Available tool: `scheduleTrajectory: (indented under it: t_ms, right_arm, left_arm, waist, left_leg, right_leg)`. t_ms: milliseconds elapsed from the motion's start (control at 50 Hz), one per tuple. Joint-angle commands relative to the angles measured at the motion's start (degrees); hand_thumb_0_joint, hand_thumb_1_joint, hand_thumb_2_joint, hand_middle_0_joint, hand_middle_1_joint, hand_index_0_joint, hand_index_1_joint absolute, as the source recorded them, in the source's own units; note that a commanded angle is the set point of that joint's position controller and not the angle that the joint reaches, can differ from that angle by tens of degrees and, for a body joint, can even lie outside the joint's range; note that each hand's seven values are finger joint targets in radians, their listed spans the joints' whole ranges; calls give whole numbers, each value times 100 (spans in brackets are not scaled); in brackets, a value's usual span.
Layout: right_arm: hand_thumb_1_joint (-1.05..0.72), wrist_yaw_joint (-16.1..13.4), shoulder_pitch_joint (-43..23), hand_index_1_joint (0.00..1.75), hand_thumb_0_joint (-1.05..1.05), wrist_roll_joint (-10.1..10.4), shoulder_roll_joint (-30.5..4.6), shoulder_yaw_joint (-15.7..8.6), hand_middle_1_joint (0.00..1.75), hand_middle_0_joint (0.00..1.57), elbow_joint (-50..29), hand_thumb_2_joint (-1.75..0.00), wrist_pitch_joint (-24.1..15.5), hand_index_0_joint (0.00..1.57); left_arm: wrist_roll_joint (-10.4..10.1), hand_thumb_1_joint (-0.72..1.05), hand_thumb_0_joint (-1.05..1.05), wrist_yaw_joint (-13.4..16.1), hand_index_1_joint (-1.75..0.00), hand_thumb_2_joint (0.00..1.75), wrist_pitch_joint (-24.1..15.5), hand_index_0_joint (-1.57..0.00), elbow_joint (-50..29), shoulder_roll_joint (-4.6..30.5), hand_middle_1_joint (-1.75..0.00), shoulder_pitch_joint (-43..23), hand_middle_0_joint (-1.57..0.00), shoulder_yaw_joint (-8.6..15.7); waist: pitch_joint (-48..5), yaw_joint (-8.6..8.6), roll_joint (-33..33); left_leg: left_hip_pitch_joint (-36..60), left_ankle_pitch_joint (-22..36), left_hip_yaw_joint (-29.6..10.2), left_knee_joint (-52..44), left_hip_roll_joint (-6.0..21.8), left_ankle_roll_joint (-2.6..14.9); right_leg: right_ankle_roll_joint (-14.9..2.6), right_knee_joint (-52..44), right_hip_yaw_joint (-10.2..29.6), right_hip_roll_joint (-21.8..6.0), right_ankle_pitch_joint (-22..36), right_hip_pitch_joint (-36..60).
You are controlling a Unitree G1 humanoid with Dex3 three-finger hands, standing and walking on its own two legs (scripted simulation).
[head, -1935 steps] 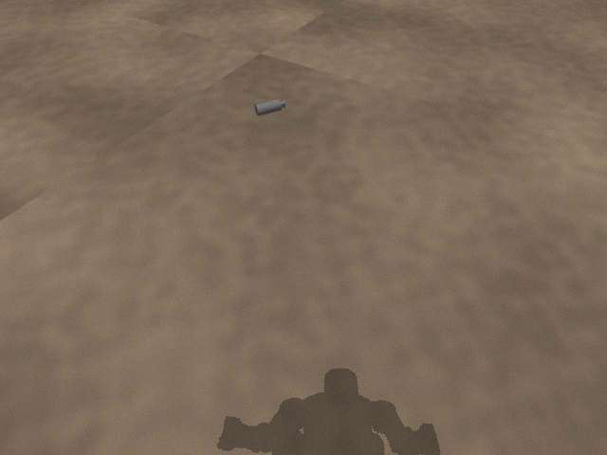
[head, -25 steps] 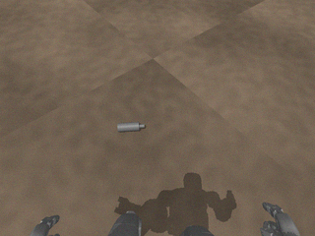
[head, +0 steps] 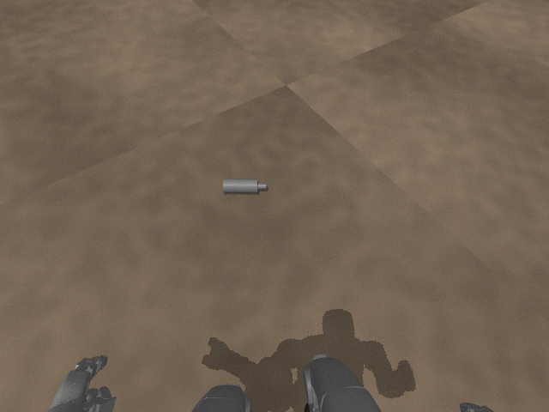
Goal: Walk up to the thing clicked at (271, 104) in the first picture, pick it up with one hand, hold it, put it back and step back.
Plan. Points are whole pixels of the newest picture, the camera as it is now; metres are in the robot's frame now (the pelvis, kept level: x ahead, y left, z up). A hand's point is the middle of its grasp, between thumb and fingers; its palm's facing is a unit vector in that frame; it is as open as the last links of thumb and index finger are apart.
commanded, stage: step back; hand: left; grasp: from above
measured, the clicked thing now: (245, 185) +1.00 +0.15 -0.73
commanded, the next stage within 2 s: stand in 1.36 s
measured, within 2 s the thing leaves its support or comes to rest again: neither
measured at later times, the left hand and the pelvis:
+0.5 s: hand out of the picture -0.08 +0.26 -0.13, palm faces +0.01 -0.91 -0.42, open 7.4 cm; pelvis -0.13 -0.02 +0.00, yaw -1 degrees
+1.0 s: hand out of the picture -0.04 +0.23 -0.13, palm faces +0.04 -0.93 -0.38, open 7.4 cm; pelvis -0.11 -0.03 +0.01, yaw +0 degrees
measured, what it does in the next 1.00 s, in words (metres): walks backwards: right foot, then left foot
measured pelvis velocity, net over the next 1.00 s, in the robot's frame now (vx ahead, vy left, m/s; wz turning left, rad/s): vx -0.11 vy -0.03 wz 0.01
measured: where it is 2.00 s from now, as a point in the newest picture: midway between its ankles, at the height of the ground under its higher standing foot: outside the picture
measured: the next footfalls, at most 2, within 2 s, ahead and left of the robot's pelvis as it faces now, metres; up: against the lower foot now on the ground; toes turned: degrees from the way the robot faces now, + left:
right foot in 0.22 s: -0.10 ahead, -0.14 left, +0.00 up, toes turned -4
left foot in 0.54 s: -0.07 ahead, +0.11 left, +0.00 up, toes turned -2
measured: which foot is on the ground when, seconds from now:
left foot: down 0.00-0.26, up 0.28-0.52, down 0.54-0.84, up 0.86-1.00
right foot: up 0.00-0.20, down 0.22-0.58, up 0.60-0.80, down 0.82-1.00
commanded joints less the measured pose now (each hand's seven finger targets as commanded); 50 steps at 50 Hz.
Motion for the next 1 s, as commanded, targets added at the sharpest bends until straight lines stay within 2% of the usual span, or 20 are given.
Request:
scheduleTrajectory:
  t_ms: [0,100,180,200,220,240,320,420,500,520,540,560,580,600,720,780,800,820,840,980]
  right_arm:
    - [-90,-169,-618,30,0,-10,-1462,-401,30,20,-634,-90,-174,20]
    - [-90,-109,-70,30,0,-30,-1613,-483,30,20,-583,-90,-130,20]
    - [-90,-62,-374,30,0,15,-1762,-507,30,20,-563,-90,12,20]
    - [-90,-56,-250,30,0,21,-1476,-423,30,20,-550,-90,23,20]
    - [-90,-46,-235,30,0,54,-1051,-298,30,20,-667,-90,-11,20]
    - [-90,-143,-781,30,0,54,-1196,-382,30,20,-750,-90,-17,20]
    - [-90,-99,-175,30,0,125,-1281,-376,30,20,-270,-90,-135,20]
    - [-90,31,-470,30,0,-5,-1230,-362,30,20,-255,-90,-279,20]
    - [-90,46,70,30,0,24,-1156,-404,30,20,62,-90,-429,20]
    - [-90,16,277,30,0,21,-1183,-462,30,20,184,-90,-478,20]
    - [-90,-5,452,30,0,5,-1446,-546,30,20,234,-90,-509,20]
    - [-90,5,523,30,0,10,-1837,-605,30,20,237,-90,-502,20]
    - [-90,29,555,30,0,5,-2061,-659,30,20,167,-90,-498,20]
    - [-90,21,438,30,0,-6,-1935,-628,30,20,125,-90,-514,20]
    - [-90,39,64,30,0,-17,-1651,-517,30,20,26,-90,-473,20]
    - [-90,47,-242,30,0,71,-1238,-362,30,20,-38,-90,-322,20]
    - [-90,30,-207,30,0,100,-935,-255,30,20,-127,-90,-318,20]
    - [-90,-15,-302,30,0,82,-782,-222,30,20,-193,-90,-307,20]
    - [-90,-69,-242,30,0,41,-1221,-357,30,20,-57,-90,-293,20]
    - [-90,17,136,30,0,65,-1019,-282,30,20,303,-90,-413,20]
  left_arm:
    - [-6,90,0,47,-30,90,-177,-20,-164,1052,-30,610,-20,334]
    - [65,90,0,-60,-30,90,-291,-20,-195,940,-30,406,-20,223]
    - [106,90,0,-97,-30,90,-446,-20,459,901,-30,1306,-20,257]
    - [181,90,0,-80,-30,90,-489,-20,542,1088,-30,1412,-20,330]
    - [273,90,0,-66,-30,90,-518,-20,459,1537,-30,1299,-20,465]
    - [270,90,0,-43,-30,90,-487,-20,179,2084,-30,736,-20,548]
    - [199,90,0,-11,-30,90,-631,-20,65,1345,-30,25,-20,375]
    - [237,90,0,-71,-30,90,-686,-20,253,1443,-30,713,-20,416]
    - [144,90,0,-132,-30,90,-584,-20,195,1438,-30,445,-20,319]
    - [140,90,0,-141,-30,90,-562,-20,182,1214,-30,454,-20,208]
    - [99,90,0,-148,-30,90,-573,-20,181,946,-30,424,-20,123]
    - [13,90,0,-158,-30,90,-565,-20,189,889,-30,136,-20,127]
    - [48,90,0,-132,-30,90,-566,-20,199,1186,-30,72,-20,233]
    - [43,90,0,-143,-30,90,-586,-20,232,1168,-30,154,-20,217]
    - [66,90,0,-229,-30,90,-654,-20,540,959,-30,606,-20,225]
    - [128,90,0,-132,-30,90,-734,-20,798,919,-30,983,-20,263]
    - [197,90,0,-85,-30,90,-774,-20,809,1214,-30,1134,-20,350]
    - [221,90,0,-57,-30,90,-792,-20,754,1720,-30,1135,-20,438]
    - [223,90,0,-70,-30,90,-801,-20,561,1865,-30,569,-20,450]
    - [96,90,0,-79,-30,90,-853,-20,563,1315,-30,173,-20,240]
  waist:
    - [-1108,299,901]
    - [-1345,-140,1358]
    - [-1622,211,1300]
    - [-1500,195,683]
    - [-1154,212,-706]
    - [-769,538,-977]
    - [-517,-7,-367]
    - [-498,497,-725]
    - [-779,118,-632]
    - [-937,23,-378]
    - [-1161,-74,340]
    - [-1107,-136,1069]
    - [-887,-213,976]
    - [-721,-119,809]
    - [-831,-23,1295]
    - [-920,382,808]
    - [-946,474,-47]
    - [-794,551,-905]
    - [-407,395,-349]
    - [-938,161,-681]
  left_leg:
    - [231,2377,-1194,-1254,1544,1201]
    - [1123,948,-1273,-1389,1518,1164]
    - [328,-240,-889,-1077,1272,741]
    - [-439,-689,-656,-414,969,440]
    - [-1951,-1247,-241,710,34,-33]
    - [-1335,-1639,-901,1436,-62,-227]
    - [-1062,-445,-770,2145,-216,-254]
    - [-1279,-893,-378,598,75,-306]
    - [337,-401,236,-1280,-17,-126]
    - [964,17,82,-1611,-61,-54]
    - [1561,-428,-1180,-1722,613,228]
    - [1212,-1771,-2641,-2143,1534,826]
    - [708,-2118,-3102,-2374,2016,1333]
    - [612,-1935,-2966,-2393,1970,1412]
    - [254,-1075,-1621,-2016,1315,858]
    - [-979,-1052,-875,-1025,876,373]
    - [-1608,-1020,-535,-25,384,116]
    - [-2097,-1538,-311,1036,-300,-84]
    - [-1548,-1509,-785,1565,107,-135]
    - [-299,-615,20,81,252,-196]
  right_leg:
    - [111,790,179,-21,-27,339]
    - [180,-1543,-346,-268,-159,611]
    - [-176,-4183,-894,-207,722,2189]
    - [-296,-4442,-139,-483,675,2612]
    - [-633,-4782,1784,-1635,-334,2764]
    - [-1456,-5279,2778,-2869,-1210,745]
    - [-831,-4598,744,-1668,719,1071]
    - [-940,-4688,929,-1820,-389,2157]
    - [-872,-4078,477,-1842,953,1678]
    - [-668,-3591,134,-1572,1425,1479]
    - [-338,-2924,-317,-1134,1483,757]
    - [-123,-2053,-901,-443,42,319]
    - [-140,-1426,-589,-577,-432,405]
    - [-145,-1169,-434,-642,-400,280]
    - [-51,-2594,-844,-514,318,1125]
    - [-122,-4051,-896,-344,1184,2879]
    - [-301,-4528,320,-996,492,3253]
    - [-824,-5402,2299,-2370,-1017,2769]
    - [-1347,-5458,2655,-2987,-1359,1669]
    - [-868,-4224,123,-1894,3166,1936]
